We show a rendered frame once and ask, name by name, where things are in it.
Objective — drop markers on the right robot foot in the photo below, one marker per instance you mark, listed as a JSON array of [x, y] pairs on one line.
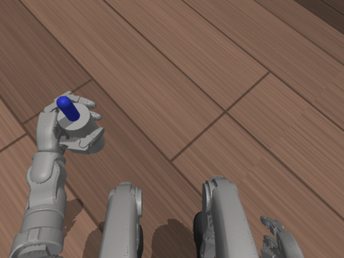
[[198, 233]]

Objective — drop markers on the left robot arm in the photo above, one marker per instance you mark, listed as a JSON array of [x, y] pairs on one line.
[[41, 233]]

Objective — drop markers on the left robot hand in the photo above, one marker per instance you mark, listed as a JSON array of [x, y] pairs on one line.
[[50, 136]]

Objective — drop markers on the bottle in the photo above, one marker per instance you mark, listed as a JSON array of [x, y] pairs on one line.
[[77, 121]]

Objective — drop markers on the right robot hand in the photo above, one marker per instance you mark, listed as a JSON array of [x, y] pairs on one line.
[[284, 246]]

